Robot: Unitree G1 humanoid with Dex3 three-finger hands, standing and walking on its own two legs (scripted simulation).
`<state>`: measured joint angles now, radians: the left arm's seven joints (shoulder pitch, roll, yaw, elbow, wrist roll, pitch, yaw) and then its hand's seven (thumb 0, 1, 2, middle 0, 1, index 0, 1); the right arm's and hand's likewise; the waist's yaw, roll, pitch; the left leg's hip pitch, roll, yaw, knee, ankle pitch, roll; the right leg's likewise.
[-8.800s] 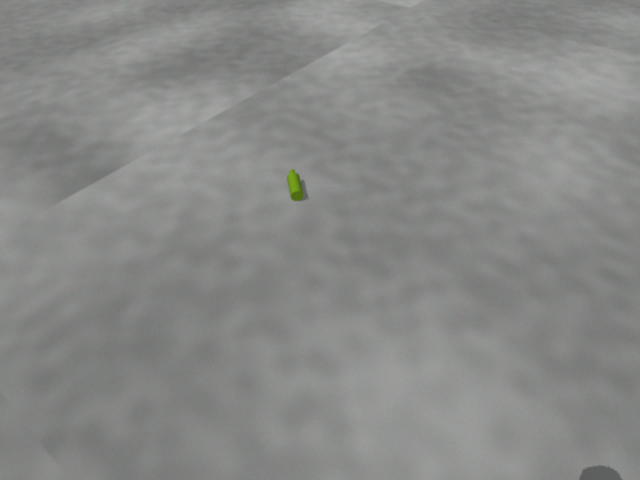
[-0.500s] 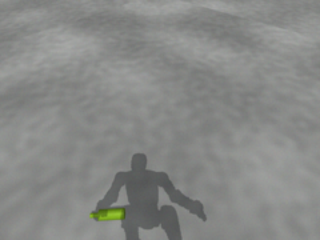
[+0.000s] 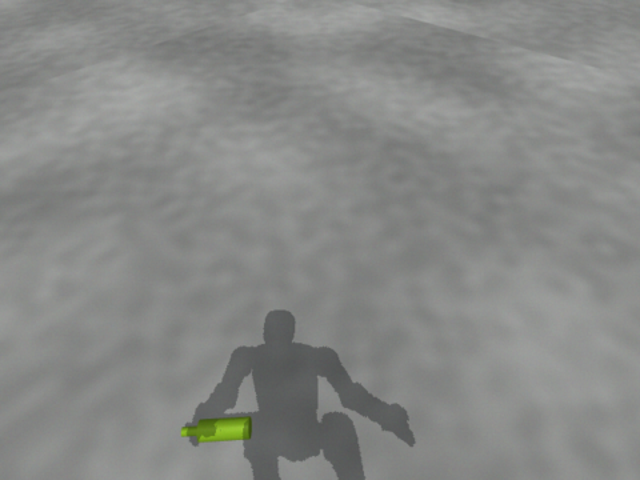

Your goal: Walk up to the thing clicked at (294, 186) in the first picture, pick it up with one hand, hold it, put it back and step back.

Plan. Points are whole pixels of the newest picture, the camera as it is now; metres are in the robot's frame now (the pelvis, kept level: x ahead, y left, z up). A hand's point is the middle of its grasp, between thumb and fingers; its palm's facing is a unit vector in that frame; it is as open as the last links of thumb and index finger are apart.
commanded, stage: stand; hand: left
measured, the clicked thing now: (216, 429) +0.44 +0.34 -0.75
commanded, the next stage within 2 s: walk up in 0.08 s
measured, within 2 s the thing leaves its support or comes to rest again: neither
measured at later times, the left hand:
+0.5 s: hand out of the picture +0.09 +0.34 -0.16, palm faces +0.05 -0.93 -0.37, open 7.4 cm
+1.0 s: hand out of the picture +0.13 +0.30 -0.15, palm faces +0.06 -0.94 -0.33, open 7.4 cm
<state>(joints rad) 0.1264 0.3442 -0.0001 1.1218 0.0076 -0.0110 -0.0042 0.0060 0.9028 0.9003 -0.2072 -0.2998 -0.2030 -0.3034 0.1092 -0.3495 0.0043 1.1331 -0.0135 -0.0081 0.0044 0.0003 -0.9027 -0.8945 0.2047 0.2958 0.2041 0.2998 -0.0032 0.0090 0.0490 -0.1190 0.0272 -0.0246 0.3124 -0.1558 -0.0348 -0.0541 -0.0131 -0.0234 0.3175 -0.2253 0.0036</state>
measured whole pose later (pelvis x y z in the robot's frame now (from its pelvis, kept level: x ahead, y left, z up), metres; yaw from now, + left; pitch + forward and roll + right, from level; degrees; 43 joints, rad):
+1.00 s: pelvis +0.04 +0.05 +0.00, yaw +3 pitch -2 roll +0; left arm 0.07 0.33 0.01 1.10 0.00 -0.01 0.00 0.01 0.90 0.90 -0.21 -0.30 -0.20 -0.30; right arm 0.06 -0.34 -0.01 1.08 -0.01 -0.01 0.01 0.00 -0.90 -0.89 0.21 0.30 0.21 0.30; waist 0.01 0.00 0.07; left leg -0.07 -0.02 -0.02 0.31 -0.20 0.01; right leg -0.09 0.00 -0.01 0.34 -0.20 0.00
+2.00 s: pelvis +0.03 +0.05 +0.00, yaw +3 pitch -1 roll +0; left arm 0.14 0.34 0.01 1.13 0.01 -0.01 -0.01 0.01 0.90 0.90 -0.21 -0.30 -0.20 -0.30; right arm 0.14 -0.34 -0.01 1.13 -0.02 -0.01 0.01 0.00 -0.90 -0.89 0.20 0.30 0.20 0.30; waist 0.00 0.00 0.04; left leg -0.11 -0.02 -0.02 0.31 -0.18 0.01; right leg -0.13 0.00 0.00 0.32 -0.17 0.00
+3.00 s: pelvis +0.05 +0.05 +0.00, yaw +4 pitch -2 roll +0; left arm 0.12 0.35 -0.01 1.13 0.01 -0.02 0.00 0.01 0.90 0.90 -0.21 -0.30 -0.20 -0.30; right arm 0.13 -0.35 0.00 1.13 -0.01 -0.01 0.00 0.00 -0.90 -0.89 0.20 0.30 0.20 0.30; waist 0.00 0.01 0.05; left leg -0.07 0.00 -0.03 0.28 -0.19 -0.01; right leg -0.09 0.01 -0.01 0.30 -0.18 -0.01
